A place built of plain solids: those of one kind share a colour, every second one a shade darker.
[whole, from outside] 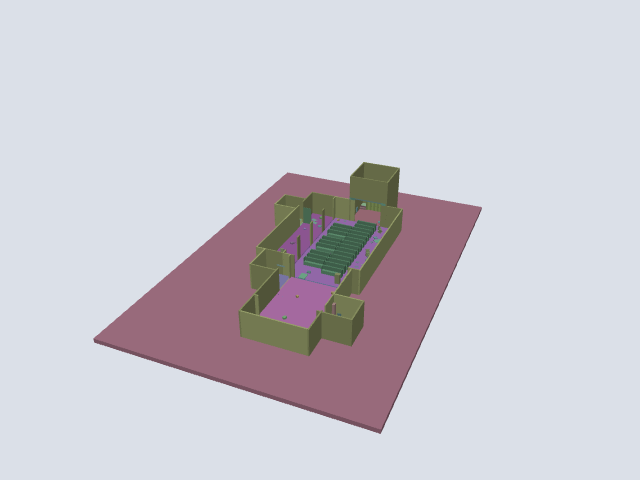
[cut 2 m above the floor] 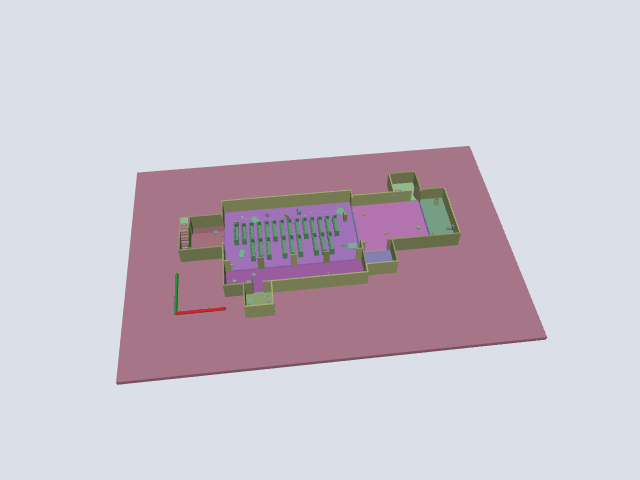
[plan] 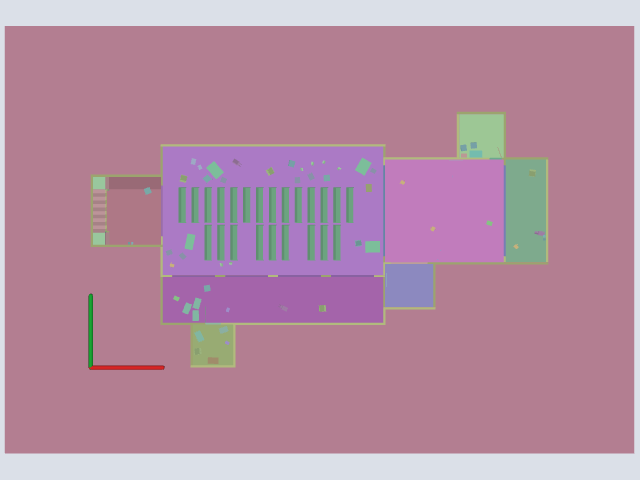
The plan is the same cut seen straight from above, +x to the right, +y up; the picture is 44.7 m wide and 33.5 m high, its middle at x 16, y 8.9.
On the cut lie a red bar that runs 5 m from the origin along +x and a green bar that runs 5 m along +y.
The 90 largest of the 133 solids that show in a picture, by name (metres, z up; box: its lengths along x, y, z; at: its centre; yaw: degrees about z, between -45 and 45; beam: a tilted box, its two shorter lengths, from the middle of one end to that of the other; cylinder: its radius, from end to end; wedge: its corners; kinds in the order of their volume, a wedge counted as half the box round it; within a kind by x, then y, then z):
{
 "under_1": {"box": [43.93, 29.85, 0.5], "at": [15.96, 8.92, -0.33]},
 "wall_1": {"box": [0.16, 4.74, 6.7], "at": [0.08, 10.94, 3.05]},
 "wall_2": {"box": [5.03, 0.16, 6.7], "at": [2.52, 8.48, 3.05]},
 "wall_3": {"box": [5.03, 0.16, 6.7], "at": [2.52, 13.38, 3.05]},
 "wall_4": {"box": [0.16, 3.19, 3.4], "at": [4.95, 4.72, 1.4]},
 "wall_5": {"box": [0.16, 1.96, 3.4], "at": [4.95, 7.43, 1.4]},
 "wall_6": {"box": [0.16, 1.96, 3.4], "at": [4.95, 14.44, 1.4]},
 "wall_7": {"box": [0.13, 0.6, 3.4], "at": [4.96, 8.86, 1.4]},
 "wall_8": {"box": [0.13, 4.74, 3.0], "at": [4.96, 10.94, 4.9]},
 "wall_9": {"box": [0.13, 0.61, 3.4], "at": [4.96, 13.0, 1.4]},
 "wall_10": {"box": [0.81, 0.13, 3.4], "at": [5.28, 6.38, 1.4]},
 "wall_11": {"box": [2.26, 0.031, 3.4], "at": [6.0, 2.98, 1.4]},
 "wall_12": {"box": [3.12, 0.13, 3.4], "at": [6.43, 3.06, 1.4]},
 "wall_13": {"box": [0.16, 2.81, 3.4], "at": [7.05, 1.56, 1.4]},
 "wall_14": {"box": [3.14, 0.16, 3.4], "at": [8.54, 0.08, 1.4]},
 "wall_15": {"box": [0.71, 0.13, 3.4], "at": [9.03, 6.38, 1.4]},
 "wall_16": {"box": [0.16, 2.81, 3.4], "at": [10.03, 1.56, 1.4]},
 "wall_17": {"box": [0.7, 0.13, 3.4], "at": [12.72, 6.38, 1.4]},
 "wall_18": {"box": [15.7, 0.16, 3.4], "at": [12.72, 15.5, 1.4]},
 "wall_19": {"box": [11.47, 0.13, 3.4], "at": [14.83, 3.06, 1.4]},
 "wall_20": {"box": [10.62, 0.031, 3.4], "at": [15.26, 2.98, 1.4]},
 "wall_21": {"box": [0.71, 0.13, 3.4], "at": [16.42, 6.38, 1.4]},
 "wall_22": {"box": [0.78, 0.13, 3.4], "at": [20.15, 6.38, 1.4]},
 "wall_23": {"box": [0.13, 2.11, 3.4], "at": [20.48, 5.27, 1.4]},
 "wall_24": {"box": [0.13, 0.78, 3.4], "at": [20.48, 6.84, 1.4]},
 "wall_25": {"box": [0.16, 0.93, 3.4], "at": [20.49, 3.59, 1.4]},
 "wall_26": {"box": [0.16, 0.75, 3.4], "at": [20.49, 15.05, 1.4]},
 "wall_27": {"box": [0.53, 0.13, 3.4], "at": [20.68, 7.29, 1.4]},
 "wall_28": {"box": [3.65, 0.16, 3.4], "at": [22.23, 4.13, 1.4]},
 "wall_29": {"box": [5.3, 0.031, 3.4], "at": [23.06, 14.66, 1.4]},
 "wall_30": {"box": [0.16, 2.98, 3.4], "at": [23.98, 5.71, 1.4]},
 "wall_31": {"box": [7.42, 0.13, 3.4], "at": [24.12, 14.58, 1.4]},
 "wall_32": {"box": [0.16, 3.01, 3.4], "at": [25.63, 16.18, 1.4]},
 "wall_33": {"box": [3.44, 0.16, 3.4], "at": [27.27, 17.77, 1.4]},
 "wall_34": {"box": [8.43, 0.13, 3.4], "at": [27.71, 7.29, 1.4]},
 "wall_35": {"box": [8.03, 0.031, 3.4], "at": [27.91, 7.21, 1.4]},
 "wall_36": {"box": [0.16, 3.01, 3.4], "at": [28.91, 16.18, 1.4]},
 "wall_37": {"box": [3.25, 0.13, 3.4], "at": [30.3, 14.58, 1.4]},
 "wall_38": {"box": [3.1, 0.031, 3.4], "at": [30.38, 14.66, 1.4]},
 "wall_39": {"box": [0.16, 7.16, 3.4], "at": [31.85, 10.94, 1.4]},
 "floor_nave_1": {"box": [15.38, 8.97, 0.5], "at": [12.72, 10.94, -0.25]},
 "floor_chancel_1": {"box": [8.29, 7.16, 0.66], "at": [24.68, 10.94, -0.17]},
 "floor_aisle_1": {"box": [15.38, 3.19, 0.5], "at": [12.72, 4.72, -0.25]},
 "stair_1": {"box": [0.87, 3.02, 0.9], "at": [0.59, 10.92, 0.15]},
 "stair_2": {"box": [0.87, 2.77, 1.1], "at": [0.59, 11.05, 0.25]},
 "stair_3": {"box": [0.87, 2.27, 1.5], "at": [0.59, 11.3, 0.45]},
 "stair_4": {"box": [0.87, 1.77, 1.9], "at": [0.59, 11.55, 0.65]},
 "stair_5": {"box": [0.87, 1.27, 2.3], "at": [0.59, 11.8, 0.85]},
 "stair_6": {"box": [0.87, 1.02, 2.5], "at": [0.59, 11.92, 0.95]},
 "stair_7": {"box": [0.87, 0.52, 2.9], "at": [0.59, 12.17, 1.15]},
 "stair_8": {"box": [0.87, 0.27, 3.1], "at": [0.59, 12.3, 1.25]},
 "stair_9": {"box": [0.27, 0.87, 3.5], "at": [1.14, 12.87, 1.45]},
 "floor_sanctuary_1": {"box": [2.81, 7.16, 0.82], "at": [30.36, 10.94, -0.09]},
 "pew_1": {"box": [0.38, 2.49, 0.44], "at": [6.44, 11.34, 0.22]},
 "pew_2": {"box": [0.38, 2.49, 0.44], "at": [7.34, 11.34, 0.22]},
 "pew_3": {"box": [0.38, 2.49, 0.44], "at": [8.24, 8.71, 0.22]},
 "pew_4": {"box": [0.38, 2.49, 0.44], "at": [8.24, 11.34, 0.22]},
 "pew_5": {"box": [0.38, 2.49, 0.44], "at": [9.14, 8.71, 0.22]},
 "pew_6": {"box": [0.38, 2.49, 0.44], "at": [9.14, 11.34, 0.22]},
 "pew_7": {"box": [0.38, 2.49, 0.44], "at": [10.04, 8.71, 0.22]},
 "pew_8": {"box": [0.38, 2.49, 0.44], "at": [10.04, 11.34, 0.22]},
 "pew_9": {"box": [0.38, 2.49, 0.44], "at": [10.94, 11.34, 0.22]},
 "pew_10": {"box": [0.38, 2.49, 0.44], "at": [11.84, 8.71, 0.22]},
 "pew_11": {"box": [0.38, 2.49, 0.44], "at": [11.84, 11.34, 0.22]},
 "pew_12": {"box": [0.38, 2.49, 0.44], "at": [12.74, 8.71, 0.22]},
 "pew_13": {"box": [0.38, 2.49, 0.44], "at": [12.74, 11.34, 0.22]},
 "pew_14": {"box": [0.38, 2.49, 0.44], "at": [13.64, 8.71, 0.22]},
 "pew_15": {"box": [0.38, 2.49, 0.44], "at": [13.64, 11.34, 0.22]},
 "pew_16": {"box": [0.38, 2.49, 0.44], "at": [14.54, 11.34, 0.22]},
 "pew_17": {"box": [0.38, 2.49, 0.44], "at": [15.44, 8.71, 0.22]},
 "pew_18": {"box": [0.38, 2.49, 0.44], "at": [15.44, 11.34, 0.22]},
 "pew_19": {"box": [0.38, 2.49, 0.44], "at": [16.34, 8.71, 0.22]},
 "pew_20": {"box": [0.38, 2.49, 0.44], "at": [16.34, 11.34, 0.22]},
 "pew_21": {"box": [0.38, 2.49, 0.44], "at": [17.24, 8.71, 0.22]},
 "pew_22": {"box": [0.38, 2.49, 0.44], "at": [17.24, 11.34, 0.22]},
 "pew_23": {"box": [0.38, 2.49, 0.44], "at": [18.14, 11.34, 0.22]},
 "floor_tower_1": {"box": [3.87, 3.0, 0.5], "at": [2.96, 10.94, -0.25]},
 "floor_tower_2": {"box": [3.62, 0.87, 0.5], "at": [3.09, 9.0, -0.25]},
 "floor_tower_3": {"box": [3.62, 0.87, 0.5], "at": [3.09, 12.87, -0.25]},
 "floor_organ_1": {"box": [3.36, 3.01, 0.66], "at": [22.22, 5.72, -0.17]},
 "floor_vestry_1": {"box": [3.12, 3.04, 0.66], "at": [27.27, 16.16, -0.17]},
 "floor_porch_1": {"box": [2.82, 2.84, 0.5], "at": [8.54, 1.58, -0.25]},
 "stair_landing_1": {"box": [0.87, 0.87, 0.7], "at": [0.59, 9.0, 0.05]},
 "stair_landing_2": {"box": [0.87, 0.87, 3.3], "at": [0.59, 12.87, 1.35]},
 "floor_gap_sanctuary_step_1": {"box": [0.13, 6.36, 0.82], "at": [28.89, 10.94, -0.09]},
 "floor_gap_chancel_step_1": {"box": [0.13, 6.36, 0.66], "at": [20.48, 10.94, -0.17]},
 "lectern_1": {"box": [0.42, 0.56, 1.2], "at": [19.41, 12.54, 0.6], "yaw": 0.8},
 "billy_1": {"box": [0.42, 0.28, 2.02], "at": [26.05, 14.79, 1.17]},
 "floor_gap_tower_arch_1": {"box": [0.13, 3.54, 0.5], "at": [4.96, 10.93, -0.25]},
 "floor_gap_organ_arch_1": {"box": [2.56, 0.13, 0.66], "at": [22.22, 7.29, -0.17]}
}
